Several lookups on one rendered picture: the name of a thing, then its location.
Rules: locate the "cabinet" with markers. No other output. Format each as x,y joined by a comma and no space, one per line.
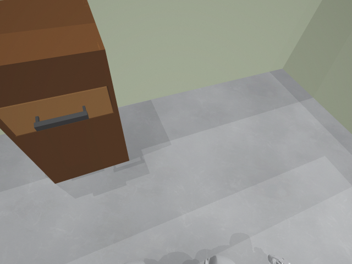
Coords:
50,48

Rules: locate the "drawer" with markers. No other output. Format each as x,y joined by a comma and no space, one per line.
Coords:
20,118

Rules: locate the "handle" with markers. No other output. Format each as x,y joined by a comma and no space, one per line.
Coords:
63,120

